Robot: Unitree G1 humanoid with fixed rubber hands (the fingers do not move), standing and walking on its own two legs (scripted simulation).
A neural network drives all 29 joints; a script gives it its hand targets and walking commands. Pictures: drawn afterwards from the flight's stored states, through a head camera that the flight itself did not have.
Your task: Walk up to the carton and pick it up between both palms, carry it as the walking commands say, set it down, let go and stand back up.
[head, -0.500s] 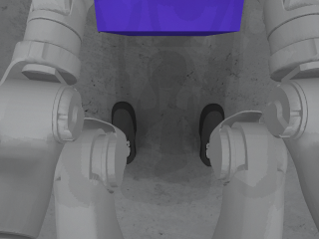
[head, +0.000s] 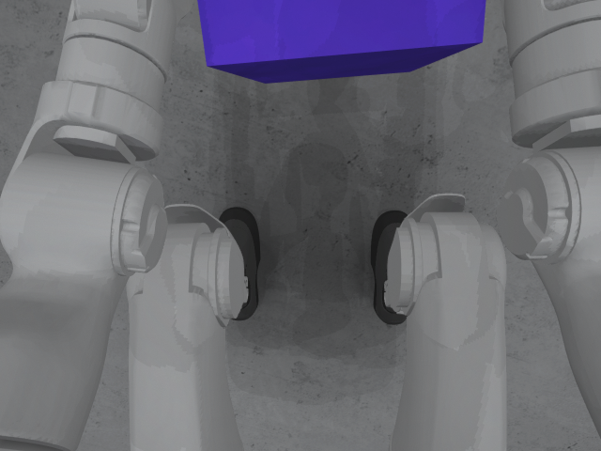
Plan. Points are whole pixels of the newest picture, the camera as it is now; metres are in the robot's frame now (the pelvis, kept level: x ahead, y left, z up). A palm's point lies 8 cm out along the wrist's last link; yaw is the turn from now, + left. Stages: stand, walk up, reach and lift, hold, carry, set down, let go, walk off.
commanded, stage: reach and lift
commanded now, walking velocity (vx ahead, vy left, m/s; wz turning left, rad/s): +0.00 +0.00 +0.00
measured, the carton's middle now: out of the picture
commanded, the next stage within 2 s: none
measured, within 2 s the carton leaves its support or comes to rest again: neither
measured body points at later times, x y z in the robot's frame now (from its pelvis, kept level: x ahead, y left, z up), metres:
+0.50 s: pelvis -0.01 +0.00 +0.03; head +0.34 -0.03 +0.29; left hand +0.58 +0.11 -0.09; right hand +0.59 -0.18 -0.07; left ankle +0.14 +0.13 -0.35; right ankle +0.12 -0.14 -0.35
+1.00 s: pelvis -0.02 +0.00 +0.07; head +0.31 -0.02 +0.36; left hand +0.56 +0.12 -0.02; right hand +0.56 -0.18 -0.01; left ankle +0.14 +0.13 -0.35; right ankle +0.12 -0.14 -0.35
